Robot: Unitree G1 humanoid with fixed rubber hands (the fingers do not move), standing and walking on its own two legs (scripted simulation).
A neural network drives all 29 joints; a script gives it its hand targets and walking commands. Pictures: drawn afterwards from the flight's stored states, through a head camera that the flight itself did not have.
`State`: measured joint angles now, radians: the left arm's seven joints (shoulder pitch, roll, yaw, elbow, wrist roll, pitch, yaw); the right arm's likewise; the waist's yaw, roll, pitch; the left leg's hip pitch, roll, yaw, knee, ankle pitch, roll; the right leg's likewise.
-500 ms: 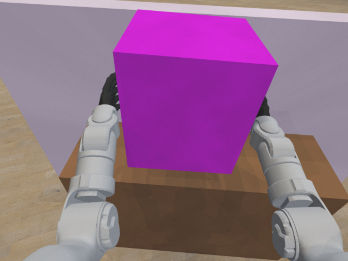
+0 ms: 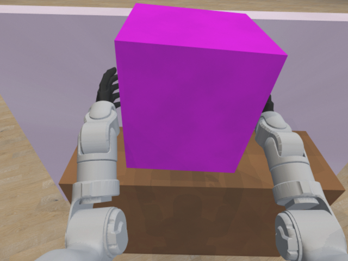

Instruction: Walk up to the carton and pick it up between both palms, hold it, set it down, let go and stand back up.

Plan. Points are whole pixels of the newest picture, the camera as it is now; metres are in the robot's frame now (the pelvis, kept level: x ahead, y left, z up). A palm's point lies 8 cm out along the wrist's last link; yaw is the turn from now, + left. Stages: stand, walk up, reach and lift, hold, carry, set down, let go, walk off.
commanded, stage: reach and lift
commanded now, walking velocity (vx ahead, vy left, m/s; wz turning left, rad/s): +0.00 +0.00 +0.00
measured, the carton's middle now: (186, 90) +0.41 -0.02 +0.22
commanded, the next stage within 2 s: hold in 0.34 s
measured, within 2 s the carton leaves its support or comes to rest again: neither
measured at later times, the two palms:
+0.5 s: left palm (103, 97) +0.37 +0.16 +0.23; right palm (261, 107) +0.36 -0.18 +0.20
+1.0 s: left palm (96, 96) +0.36 +0.17 +0.24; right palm (260, 101) +0.36 -0.17 +0.22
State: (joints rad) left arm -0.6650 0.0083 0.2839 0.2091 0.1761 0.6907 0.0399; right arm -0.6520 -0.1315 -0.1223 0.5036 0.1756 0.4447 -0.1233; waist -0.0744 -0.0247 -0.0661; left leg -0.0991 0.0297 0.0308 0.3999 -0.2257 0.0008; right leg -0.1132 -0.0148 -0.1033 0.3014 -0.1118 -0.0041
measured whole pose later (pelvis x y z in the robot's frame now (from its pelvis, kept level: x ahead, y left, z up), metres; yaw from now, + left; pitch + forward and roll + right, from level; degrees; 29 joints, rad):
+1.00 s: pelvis +0.00 -0.01 +0.00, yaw +1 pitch -5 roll -1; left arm -0.72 0.06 0.32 0.18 0.18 0.79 0.00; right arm -0.73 -0.14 -0.08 0.47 0.25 0.54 -0.19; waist -0.08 -0.03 -0.08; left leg -0.10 0.04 0.00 0.40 -0.22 -0.01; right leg -0.10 0.00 -0.13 0.29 -0.11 -0.02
